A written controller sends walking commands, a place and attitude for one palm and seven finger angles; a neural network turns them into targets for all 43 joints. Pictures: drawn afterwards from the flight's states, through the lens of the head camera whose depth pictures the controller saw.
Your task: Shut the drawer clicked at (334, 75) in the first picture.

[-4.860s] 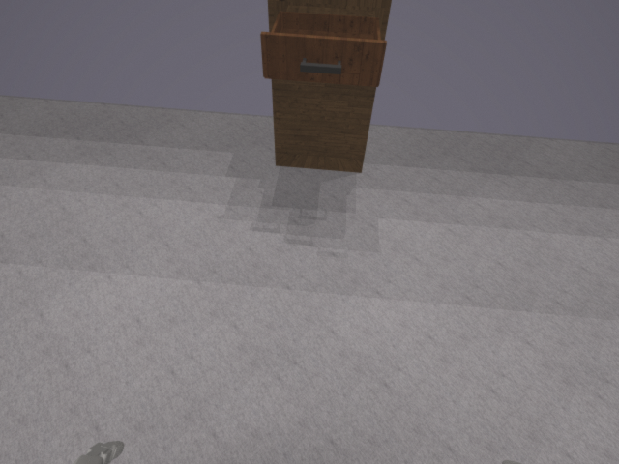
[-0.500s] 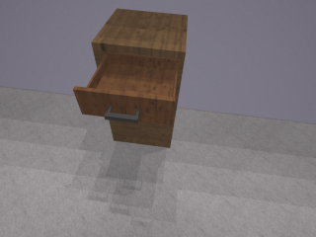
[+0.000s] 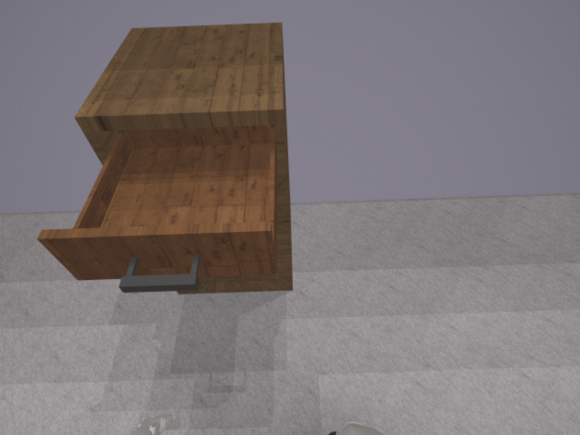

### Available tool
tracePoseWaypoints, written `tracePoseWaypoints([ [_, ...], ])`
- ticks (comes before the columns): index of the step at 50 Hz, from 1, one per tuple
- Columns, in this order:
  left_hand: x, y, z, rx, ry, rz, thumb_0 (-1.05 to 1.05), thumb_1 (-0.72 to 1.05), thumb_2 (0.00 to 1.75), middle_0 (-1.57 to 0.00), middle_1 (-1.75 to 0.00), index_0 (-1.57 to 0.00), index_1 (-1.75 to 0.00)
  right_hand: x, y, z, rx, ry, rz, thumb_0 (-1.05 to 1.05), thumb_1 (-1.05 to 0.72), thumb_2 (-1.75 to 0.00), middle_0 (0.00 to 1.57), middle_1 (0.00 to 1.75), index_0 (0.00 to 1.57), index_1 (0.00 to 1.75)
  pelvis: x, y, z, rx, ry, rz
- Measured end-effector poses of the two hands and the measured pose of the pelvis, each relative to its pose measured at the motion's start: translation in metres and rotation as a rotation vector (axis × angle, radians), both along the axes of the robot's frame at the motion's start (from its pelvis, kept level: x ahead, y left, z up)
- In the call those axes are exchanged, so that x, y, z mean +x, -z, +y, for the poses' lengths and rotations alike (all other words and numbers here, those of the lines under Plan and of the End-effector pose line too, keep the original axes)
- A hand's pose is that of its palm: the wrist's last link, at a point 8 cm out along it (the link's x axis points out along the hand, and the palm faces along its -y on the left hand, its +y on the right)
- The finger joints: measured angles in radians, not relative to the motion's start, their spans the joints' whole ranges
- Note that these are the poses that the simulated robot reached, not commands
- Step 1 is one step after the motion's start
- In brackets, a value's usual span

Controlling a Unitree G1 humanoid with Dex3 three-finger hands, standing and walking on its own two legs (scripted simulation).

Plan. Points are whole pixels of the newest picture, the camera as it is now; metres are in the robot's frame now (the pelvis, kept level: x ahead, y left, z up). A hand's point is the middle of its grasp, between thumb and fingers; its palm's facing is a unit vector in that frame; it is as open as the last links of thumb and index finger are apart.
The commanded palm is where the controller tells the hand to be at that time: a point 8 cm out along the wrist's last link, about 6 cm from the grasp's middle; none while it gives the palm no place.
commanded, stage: take the last steps up to it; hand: left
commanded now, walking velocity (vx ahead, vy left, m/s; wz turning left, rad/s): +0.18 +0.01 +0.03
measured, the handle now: (162, 272) +0.39 +0.24 -0.06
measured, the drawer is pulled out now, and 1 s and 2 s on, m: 0.29 0.29 0.29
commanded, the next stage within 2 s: come to a stop and stand still in 0.12 s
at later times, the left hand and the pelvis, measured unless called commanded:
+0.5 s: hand out of the picture +0.07 +0.16 -0.17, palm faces +0.11 -0.98 -0.15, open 7.4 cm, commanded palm none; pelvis +0.09 +0.00 +0.02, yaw +0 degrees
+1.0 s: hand out of the picture +0.10 +0.16 -0.15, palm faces +0.02 -0.98 -0.22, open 7.4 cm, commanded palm none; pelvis +0.09 -0.02 +0.02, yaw -1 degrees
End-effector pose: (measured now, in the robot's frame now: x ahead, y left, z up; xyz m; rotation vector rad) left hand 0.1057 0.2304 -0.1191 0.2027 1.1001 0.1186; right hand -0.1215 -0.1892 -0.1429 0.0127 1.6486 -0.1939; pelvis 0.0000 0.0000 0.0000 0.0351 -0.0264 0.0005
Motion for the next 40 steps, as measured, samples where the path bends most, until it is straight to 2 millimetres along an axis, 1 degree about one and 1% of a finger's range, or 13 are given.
tracePoseWaypoints([
  [1, 0.009, 0.0, -0.005, 0.001, 0.0, -0.017, 0.01, 0.91, 0.89, -0.19, -0.3, -0.19, -0.3, 0.009, 0.003, -0.006, 0.003, -0.002, 0.005, 0.01, -0.91, -0.9, 0.2, 0.29, 0.2, 0.3, 0.006, 0.002, -0.004, -0.006, -0.003, -0.003],
  [3, 0.017, -0.001, -0.014, -0.006, -0.013, -0.027, 0.0, 0.91, 0.89, -0.19, -0.3, -0.19, -0.3, 0.034, 0.003, -0.018, -0.007, -0.014, -0.017, 0.01, -0.91, -0.9, 0.2, 0.29, 0.2, 0.3, 0.016, -0.001, -0.011, -0.013, -0.012, -0.013],
  [6, 0.013, -0.005, -0.024, -0.017, -0.045, 0.01, 0.0, 0.9, 0.89, -0.19, -0.3, -0.2, -0.3, 0.085, -0.002, -0.038, -0.039, -0.044, -0.105, 0.01, -0.91, -0.9, 0.2, 0.29, 0.2, 0.3, 0.03, -0.01, -0.017, -0.017, -0.014, -0.017],
  [10, 0.003, -0.011, -0.017, 0.012, -0.098, 0.052, -0.02, 0.94, 0.89, -0.2, -0.3, -0.2, -0.3, 0.158, -0.011, -0.056, -0.077, -0.091, -0.247, 0.01, -0.91, -0.9, 0.2, 0.29, 0.2, 0.3, 0.047, -0.019, -0.022, -0.025, -0.02, -0.005],
  [12, -0.006, -0.011, -0.016, 0.011, -0.106, 0.094, -0.02, 0.94, 0.89, -0.2, -0.3, -0.2, -0.3, 0.189, -0.016, -0.06, -0.087, -0.109, -0.305, 0.01, -0.91, -0.9, 0.2, 0.29, 0.2, 0.3, 0.055, -0.022, -0.022, -0.03, -0.02, 0.0],
  [14, -0.015, -0.009, -0.016, 0.002, -0.116, 0.138, -0.01, 0.94, 0.89, -0.2, -0.3, -0.2, -0.3, 0.216, -0.02, -0.06, -0.094, -0.127, -0.35, 0.0, -0.91, -0.9, 0.19, 0.29, 0.19, 0.3, 0.062, -0.023, -0.02, -0.034, -0.018, 0.005],
  [16, -0.024, -0.005, -0.018, -0.014, -0.127, 0.181, -0.01, 0.93, 0.89, -0.2, -0.3, -0.2, -0.3, 0.238, -0.023, -0.056, -0.098, -0.146, -0.382, 0.0, -0.91, -0.9, 0.19, 0.29, 0.19, 0.3, 0.069, -0.024, -0.018, -0.039, -0.011, 0.007],
  [19, -0.036, 0.003, -0.019, -0.043, -0.148, 0.24, 0.0, 0.92, 0.89, -0.2, -0.3, -0.2, -0.3, 0.263, -0.026, -0.047, -0.105, -0.168, -0.41, 0.0, -0.92, -0.9, 0.19, 0.29, 0.19, 0.3, 0.078, -0.022, -0.01, -0.05, -0.002, 0.004],
  [21, -0.042, 0.01, -0.019, -0.065, -0.161, 0.274, 0.0, 0.91, 0.89, -0.2, -0.3, -0.2, -0.3, 0.275, -0.025, -0.04, -0.117, -0.174, -0.425, 0.0, -0.92, -0.9, 0.2, 0.29, 0.2, 0.3, 0.084, -0.018, -0.004, -0.067, 0.0, 0.001],
  [23, -0.045, 0.016, -0.017, -0.081, -0.174, 0.303, 0.0, 0.91, 0.89, -0.2, -0.3, -0.2, -0.3, 0.281, -0.027, -0.034, -0.128, -0.183, -0.425, 0.0, -0.93, -0.9, 0.2, 0.29, 0.2, 0.3, 0.088, -0.017, 0.001, -0.06, -0.006, -0.004],
  [28, -0.048, 0.018, -0.014, -0.097, -0.174, 0.334, 0.01, 0.91, 0.89, -0.2, -0.3, -0.2, -0.3, 0.285, -0.033, -0.023, -0.135, -0.202, -0.406, 0.0, -0.94, -0.9, 0.2, 0.29, 0.2, 0.3, 0.09, -0.02, 0.007, -0.038, 0.006, -0.001],
  [33, -0.048, 0.012, -0.006, -0.068, -0.147, 0.354, 0.0, 0.9, 0.89, -0.2, -0.3, -0.2, -0.3, 0.279, -0.028, -0.024, -0.126, -0.177, -0.39, 0.0, -0.93, -0.9, 0.2, 0.29, 0.2, 0.3, 0.086, -0.02, 0.008, -0.025, 0.018, 0.007],
  [40, -0.042, 0.0, 0.001, 0.004, -0.119, 0.338, 0.0, 0.9, 0.89, -0.19, -0.3, -0.2, -0.3, 0.255, -0.018, -0.04, -0.108, -0.129, -0.352, 0.0, -0.93, -0.9, 0.2, 0.29, 0.2, 0.3, 0.084, -0.02, -0.002, -0.027, 0.028, 0.013],
])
